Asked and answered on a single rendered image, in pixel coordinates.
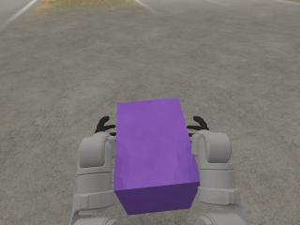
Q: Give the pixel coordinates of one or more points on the right robot hand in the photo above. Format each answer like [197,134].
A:
[203,125]

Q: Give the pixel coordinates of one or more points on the carton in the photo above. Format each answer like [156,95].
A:
[154,170]

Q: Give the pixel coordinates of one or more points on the left robot forearm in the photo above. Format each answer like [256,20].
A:
[95,192]

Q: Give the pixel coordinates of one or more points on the left robot hand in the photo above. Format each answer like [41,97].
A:
[102,128]

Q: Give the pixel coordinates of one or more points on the robot right upper arm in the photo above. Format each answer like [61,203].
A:
[226,218]

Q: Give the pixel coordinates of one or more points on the right robot forearm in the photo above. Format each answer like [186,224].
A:
[217,187]

